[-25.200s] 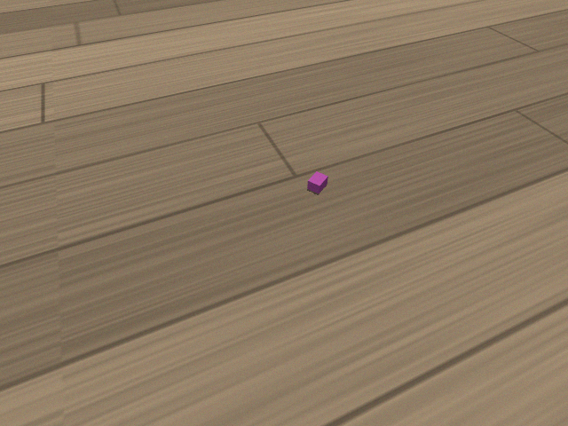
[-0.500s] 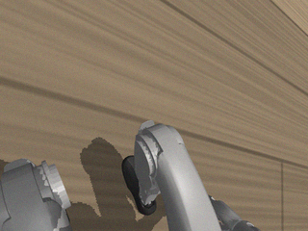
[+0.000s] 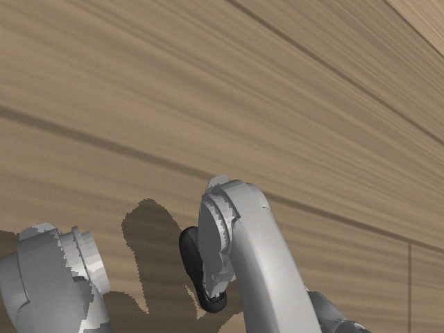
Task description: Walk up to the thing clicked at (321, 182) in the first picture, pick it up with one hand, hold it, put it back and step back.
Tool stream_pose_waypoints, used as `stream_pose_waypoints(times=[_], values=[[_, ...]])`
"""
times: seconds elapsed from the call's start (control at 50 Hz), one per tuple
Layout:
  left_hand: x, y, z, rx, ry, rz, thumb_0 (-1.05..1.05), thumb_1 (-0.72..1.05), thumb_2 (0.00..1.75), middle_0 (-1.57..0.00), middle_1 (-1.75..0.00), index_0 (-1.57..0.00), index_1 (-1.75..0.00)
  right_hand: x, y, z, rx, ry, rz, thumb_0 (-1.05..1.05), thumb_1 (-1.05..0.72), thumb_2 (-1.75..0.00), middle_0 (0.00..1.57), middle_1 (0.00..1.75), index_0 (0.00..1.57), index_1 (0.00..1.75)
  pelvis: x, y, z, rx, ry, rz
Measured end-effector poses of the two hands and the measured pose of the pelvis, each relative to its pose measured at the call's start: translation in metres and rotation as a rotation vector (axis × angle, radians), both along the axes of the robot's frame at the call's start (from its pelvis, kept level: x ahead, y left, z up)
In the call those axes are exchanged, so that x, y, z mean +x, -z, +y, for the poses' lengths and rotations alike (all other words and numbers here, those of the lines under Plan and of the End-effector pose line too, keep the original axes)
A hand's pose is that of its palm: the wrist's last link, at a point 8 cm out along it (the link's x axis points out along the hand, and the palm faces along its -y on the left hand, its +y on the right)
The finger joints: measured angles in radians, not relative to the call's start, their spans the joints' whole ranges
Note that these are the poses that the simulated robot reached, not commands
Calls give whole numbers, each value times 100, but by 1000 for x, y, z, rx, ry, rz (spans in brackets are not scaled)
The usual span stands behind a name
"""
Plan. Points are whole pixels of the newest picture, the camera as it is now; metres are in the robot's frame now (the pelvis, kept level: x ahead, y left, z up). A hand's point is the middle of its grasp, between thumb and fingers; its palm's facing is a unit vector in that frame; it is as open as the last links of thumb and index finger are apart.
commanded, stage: settle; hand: left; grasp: from above
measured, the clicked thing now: out of the picture +0.44 +0.38 -0.27
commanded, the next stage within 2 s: lift in 0.62 s
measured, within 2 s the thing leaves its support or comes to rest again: neither
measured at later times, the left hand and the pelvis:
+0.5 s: hand out of the picture +0.43 +0.39 -0.14, palm faces -0.46 -0.10 -0.88, open 9.3 cm; pelvis +0.00 +0.00 +0.02, yaw +4 degrees
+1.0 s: hand out of the picture +0.41 +0.39 -0.08, palm faces -0.46 -0.13 -0.88, open 9.3 cm; pelvis -0.01 -0.01 +0.06, yaw +7 degrees
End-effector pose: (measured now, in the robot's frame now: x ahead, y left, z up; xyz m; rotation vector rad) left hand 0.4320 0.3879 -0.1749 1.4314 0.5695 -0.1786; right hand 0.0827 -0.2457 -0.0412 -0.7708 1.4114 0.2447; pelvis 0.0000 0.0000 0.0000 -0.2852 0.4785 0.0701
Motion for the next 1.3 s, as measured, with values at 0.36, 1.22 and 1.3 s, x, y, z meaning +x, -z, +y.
stream_pose_waypoints(times=[0.36, 1.22, 1.3], values=[[3, -70, 7, 45, 10, -10, -3, 11, 34, -75, -40, -82, -33, 13, -2, -21, 7, 120, -47, 0, -91, -90, 20, 29, 20, 30, 0, -15, -2, 27, -34, 76], [-49, -220, 0, 7, 11, 15, -3, 11, 36, -75, -40, -82, -34, 29, -40, -13, 77, 284, -136, 0, -92, -90, 20, 30, 20, 30, -11, -96, -6, 101, -89, 137], [-61, -248, -3, 7, 15, 10, -3, 12, 36, -74, -41, -81, -34, 45, -56, -7, 107, 281, -186, 0, -92, -90, 20, 29, 20, 30, -10, -116, -6, 111, -95, 130]])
